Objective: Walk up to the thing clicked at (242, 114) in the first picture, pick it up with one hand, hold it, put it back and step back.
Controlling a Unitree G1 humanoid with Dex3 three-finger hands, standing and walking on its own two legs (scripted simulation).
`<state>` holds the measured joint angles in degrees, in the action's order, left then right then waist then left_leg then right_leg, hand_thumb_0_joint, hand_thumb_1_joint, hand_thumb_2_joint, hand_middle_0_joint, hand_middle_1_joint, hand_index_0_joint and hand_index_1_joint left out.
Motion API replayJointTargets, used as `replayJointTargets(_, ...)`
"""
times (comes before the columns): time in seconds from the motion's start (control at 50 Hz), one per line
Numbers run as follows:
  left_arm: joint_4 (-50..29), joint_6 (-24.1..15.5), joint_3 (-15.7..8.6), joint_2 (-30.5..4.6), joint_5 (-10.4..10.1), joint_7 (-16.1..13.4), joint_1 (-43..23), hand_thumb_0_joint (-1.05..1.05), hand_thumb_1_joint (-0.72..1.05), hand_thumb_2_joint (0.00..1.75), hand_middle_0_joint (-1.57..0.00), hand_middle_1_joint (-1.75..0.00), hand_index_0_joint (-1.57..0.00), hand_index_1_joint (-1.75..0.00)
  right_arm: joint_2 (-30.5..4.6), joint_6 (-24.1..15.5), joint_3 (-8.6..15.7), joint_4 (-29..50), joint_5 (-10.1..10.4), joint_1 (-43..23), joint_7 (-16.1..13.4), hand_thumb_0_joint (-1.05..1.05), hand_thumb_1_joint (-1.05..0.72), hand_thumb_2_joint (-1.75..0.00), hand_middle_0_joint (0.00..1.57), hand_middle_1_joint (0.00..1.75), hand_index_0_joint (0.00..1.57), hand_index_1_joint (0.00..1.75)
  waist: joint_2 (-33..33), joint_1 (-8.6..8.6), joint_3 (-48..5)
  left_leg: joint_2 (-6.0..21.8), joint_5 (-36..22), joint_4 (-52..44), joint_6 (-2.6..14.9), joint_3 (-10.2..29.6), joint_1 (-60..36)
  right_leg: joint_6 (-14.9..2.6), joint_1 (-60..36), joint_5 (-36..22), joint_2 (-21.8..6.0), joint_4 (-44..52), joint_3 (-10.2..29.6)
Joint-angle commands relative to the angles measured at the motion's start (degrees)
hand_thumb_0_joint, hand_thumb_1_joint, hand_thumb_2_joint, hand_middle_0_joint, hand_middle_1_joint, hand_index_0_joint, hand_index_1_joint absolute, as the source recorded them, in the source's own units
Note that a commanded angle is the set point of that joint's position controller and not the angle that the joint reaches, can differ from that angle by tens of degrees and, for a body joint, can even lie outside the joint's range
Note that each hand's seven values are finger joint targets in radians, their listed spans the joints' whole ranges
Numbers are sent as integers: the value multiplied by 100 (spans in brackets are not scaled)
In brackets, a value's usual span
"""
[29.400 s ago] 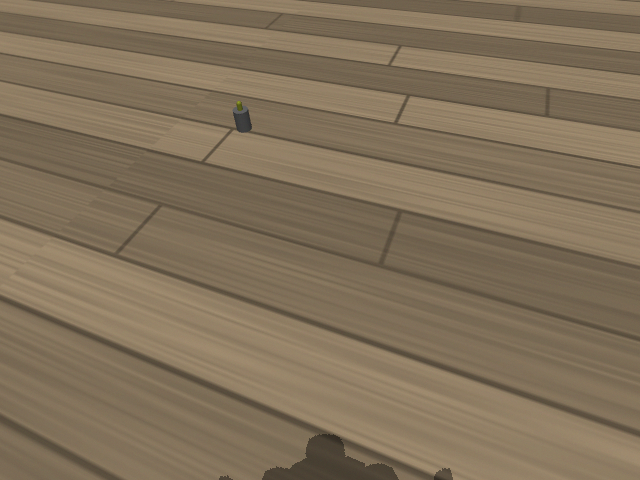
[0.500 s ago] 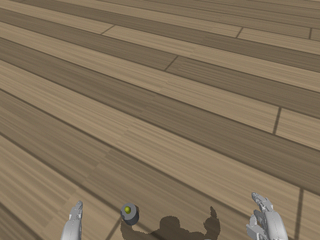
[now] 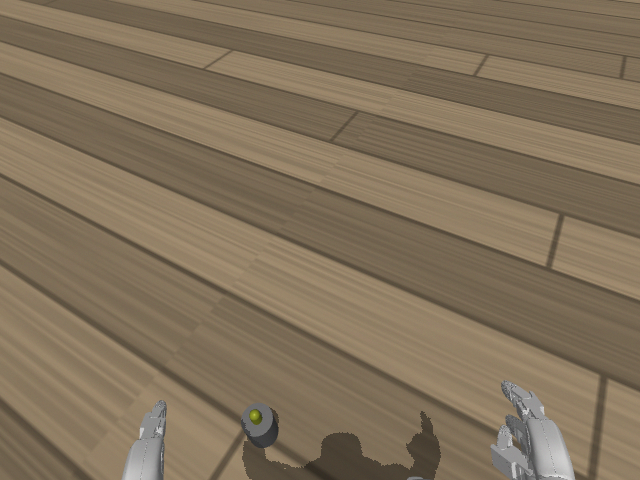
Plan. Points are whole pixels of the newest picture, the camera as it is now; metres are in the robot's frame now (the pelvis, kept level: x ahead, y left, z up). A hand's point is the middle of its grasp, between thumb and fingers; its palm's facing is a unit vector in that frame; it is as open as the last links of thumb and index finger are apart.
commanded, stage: home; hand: left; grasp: from the side
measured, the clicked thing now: (259, 423) +0.39 +0.22 -0.64
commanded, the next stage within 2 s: stand in 0.42 s
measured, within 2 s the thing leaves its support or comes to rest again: neither
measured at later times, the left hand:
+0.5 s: hand (191, 468) +0.17 +0.19 -0.06, palm faces +0.11 -0.95 -0.29, open 17.3 cm
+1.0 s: hand out of the picture +0.15 +0.21 -0.10, palm faces -0.03 -0.94 -0.34, open 8.7 cm
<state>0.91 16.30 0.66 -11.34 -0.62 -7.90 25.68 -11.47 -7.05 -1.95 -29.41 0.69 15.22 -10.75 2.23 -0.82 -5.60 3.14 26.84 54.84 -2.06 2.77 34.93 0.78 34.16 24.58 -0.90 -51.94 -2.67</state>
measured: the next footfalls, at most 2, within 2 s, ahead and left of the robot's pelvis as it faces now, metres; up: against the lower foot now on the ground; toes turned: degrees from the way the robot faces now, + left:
none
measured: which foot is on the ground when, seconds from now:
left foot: down 0.00-1.00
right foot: down 0.00-1.00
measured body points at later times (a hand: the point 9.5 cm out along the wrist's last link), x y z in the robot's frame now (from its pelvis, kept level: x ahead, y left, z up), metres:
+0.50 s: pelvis +0.00 +0.01 +0.00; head +0.02 +0.01 +0.45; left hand +0.16 +0.24 -0.04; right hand +0.17 -0.23 -0.07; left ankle +0.01 +0.14 -0.69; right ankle +0.02 -0.13 -0.69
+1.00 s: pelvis +0.00 +0.01 +0.01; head +0.02 +0.01 +0.46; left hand +0.15 +0.26 -0.07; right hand +0.15 -0.25 -0.09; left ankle +0.01 +0.14 -0.69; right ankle +0.02 -0.13 -0.69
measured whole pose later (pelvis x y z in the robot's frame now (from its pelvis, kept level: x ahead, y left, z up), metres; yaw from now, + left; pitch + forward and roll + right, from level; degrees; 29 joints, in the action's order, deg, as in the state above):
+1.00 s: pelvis +0.00 +0.01 +0.01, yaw +0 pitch +2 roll +0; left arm 26.5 3.8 0.5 -16.3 4.0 -2.0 14.6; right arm -15.1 -2.3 -0.6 -42.6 -4.2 9.9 -2.6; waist -0.5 1.1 0.4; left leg 1.5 25.0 50.4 -0.9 1.0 27.6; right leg 1.1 28.1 23.8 -2.5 -49.7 -1.0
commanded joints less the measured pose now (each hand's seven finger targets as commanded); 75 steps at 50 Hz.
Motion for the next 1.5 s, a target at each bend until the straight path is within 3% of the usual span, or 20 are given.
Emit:
replayJointTargets(0.0,-1103,-316,-333,-559,33,-58,-110,0,-53,7,-5,-6,-5,-6,-630,-315,291,945,-24,-405,-80,0,-90,-90,20,30,20,30,-105,-15,-584,-284,-820,-939,215,-284,-291,-82,-406,-627,154,928,-107)
replayJointTargets(0.1,-1042,-319,-318,-533,32,-61,-129,0,-54,6,-5,-6,-5,-6,-614,-337,274,924,-26,-418,-82,0,-90,-90,20,30,20,30,-167,-26,-458,-286,-706,-942,226,-294,-229,-71,-371,-531,145,959,-101)
replayJointTargets(0.24,-1174,-322,-336,-586,44,-66,-94,0,-53,7,-5,-6,-5,-6,-641,-331,307,895,-38,-345,-84,0,-90,-90,20,30,20,30,-25,-14,-719,-265,-1266,-852,202,-282,-419,-85,-486,-1061,168,830,-103)
replayJointTargets(0.32,-1082,-322,-323,-561,41,-67,-162,0,-51,8,-5,-6,-5,-6,-643,-340,295,887,-43,-367,-70,0,-90,-90,20,30,20,30,49,-26,-510,-259,-1004,-947,195,-253,-299,-94,-406,-800,177,845,-141)
replayJointTargets(0.5,-1123,-320,-282,-541,54,-57,-109,0,-53,7,-5,-6,-5,-6,-646,-346,309,902,-40,-360,-65,0,-90,-90,20,30,20,30,35,-20,-589,-225,-1127,-986,172,-218,-373,-111,-422,-872,212,769,-183)
replayJointTargets(0.54,-1162,-322,-329,-577,54,-69,-160,0,-37,23,-20,-22,-20,-22,-654,-348,306,911,-33,-356,-57,0,-90,-90,20,30,20,30,43,-20,-540,-231,-1063,-982,175,-222,-350,-111,-393,-812,203,798,-179)
replayJointTargets(0.56,-1098,-325,-295,-556,51,-63,-124,0,-29,31,-20,-30,-20,-30,-642,-345,298,903,-41,-341,-60,0,-90,-90,20,30,20,30,-41,-26,-605,-240,-1111,-958,188,-211,-345,-102,-448,-866,202,798,-179)
replayJointTargets(0.68,-1204,-326,-320,-580,49,-64,-153,0,19,79,-20,-30,-20,-30,-659,-356,309,892,-40,-332,-64,0,-90,-90,20,30,20,30,-112,-41,-623,-239,-1126,-925,197,-250,-399,-92,-430,-896,189,828,-144)
replayJointTargets(0.7,-1003,-319,-221,-477,58,-50,-50,0,27,87,-20,-30,-20,-30,-636,-357,301,889,-47,-344,-60,0,-90,-90,20,30,20,30,-91,-53,-540,-247,-1129,-924,194,-246,-334,-89,-394,-904,189,814,-150)
replayJointTargets(0.74,-1253,-339,-375,-656,47,-72,-209,0,43,90,-20,-30,-20,-30,-639,-351,296,893,-42,-347,-64,0,-90,-90,20,30,20,30,-39,-17,-568,-253,-1092,-910,194,-252,-324,-89,-429,-870,174,847,-153)
replayJointTargets(0.76,-1023,-320,-298,-546,59,-59,-105,0,51,90,-20,-30,-20,-30,-633,-356,294,893,-51,-349,-62,0,-90,-90,20,30,20,30,-101,-17,-540,-267,-1032,-892,205,-265,-274,-77,-399,-828,171,868,-148)
replayJointTargets(0.82,-1162,-339,-366,-613,50,-63,-85,0,75,90,-20,-30,-20,-30,-637,-351,297,926,-46,-357,-69,0,-90,-90,20,30,20,30,-54,0,-658,-269,-1092,-876,206,-277,-319,-83,-458,-897,163,861,-127)
replayJointTargets(0.84,849,-1041,-579,-1365,600,224,-1151,0,83,90,-20,-30,-20,-30,-1553,43,569,-317,-688,-595,273,0,-90,-90,20,30,20,30,-507,140,290,-54,-1771,-1145,381,88,-530,-438,-985,-1126,-262,955,375)
replayJointTargets(0.86,1429,-1294,-626,-1404,653,380,-872,0,90,90,-20,-30,-20,-30,-1542,208,629,-594,-776,-507,488,0,-90,-90,20,30,20,30,-616,201,-29,-38,-1576,-1056,534,-79,-795,-550,-1042,-1154,-396,1075,606)
replayJointTargets(0.9,1813,-1561,-578,-1511,610,519,-994,0,90,90,-20,-30,-20,-30,-1447,324,624,-687,-646,-534,677,0,-90,-90,20,30,20,30,-469,102,47,-78,-1544,-1226,612,39,-882,-587,-1004,-1194,-392,1136,684)
replayJointTargets(0.94,2244,-1711,-516,-1524,445,612,-1166,0,90,90,-20,-30,-20,-30,-1388,337,621,-797,-443,-549,853,0,-90,-90,20,30,20,30,-207,123,-116,-90,-1268,-1449,616,52,-1145,-499,-1251,-1042,-432,1201,673)
replayJointTargets(0.98,2657,-1760,-529,-1529,365,648,-1229,0,90,90,-20,-30,-20,-30,-1434,355,663,-964,-352,-565,938,0,-90,-90,20,30,20,30,-365,167,-126,-100,-1289,-1508,549,53,-1299,-488,-1302,-1154,-446,1362,702)
replayJointTargets(1.08,3564,-1837,-482,-1539,335,617,-1373,0,90,90,-20,-30,-20,-30,-1478,419,698,-1389,-377,-704,977,0,-90,-90,20,30,20,30,-48,216,-54,58,-1538,-1960,562,257,-1522,-323,-1653,-1428,-403,1522,489)
replayJointTargets(1.2,4398,-1836,-445,-1649,283,589,-1494,0,90,90,-20,-30,-20,-30,-1615,492,678,-1889,-318,-677,964,0,-90,-90,20,30,20,30,1,188,384,134,-1416,-2526,511,338,-1696,-324,-1867,-1360,-460,2068,512)
replayJointTargets(1.48,5712,-1798,-330,-1799,191,618,-1666,0,90,90,-20,-30,-20,-30,-1785,545,542,-2759,-225,-734,949,0,-90,-90,20,30,20,30,-49,155,639,269,-1546,-3589,348,388,-2275,-159,-2638,-1498,-580,3046,526)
